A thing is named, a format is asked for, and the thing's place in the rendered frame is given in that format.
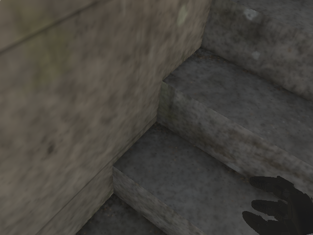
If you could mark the right robot hand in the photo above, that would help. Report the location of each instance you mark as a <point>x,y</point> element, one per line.
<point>294,218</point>

